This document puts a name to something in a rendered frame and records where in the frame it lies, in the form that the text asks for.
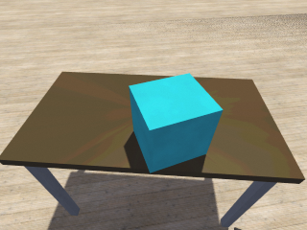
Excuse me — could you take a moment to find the table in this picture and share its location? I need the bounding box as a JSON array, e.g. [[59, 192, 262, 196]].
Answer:
[[0, 71, 305, 227]]

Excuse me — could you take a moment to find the carton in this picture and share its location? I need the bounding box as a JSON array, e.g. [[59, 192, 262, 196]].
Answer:
[[129, 73, 223, 173]]

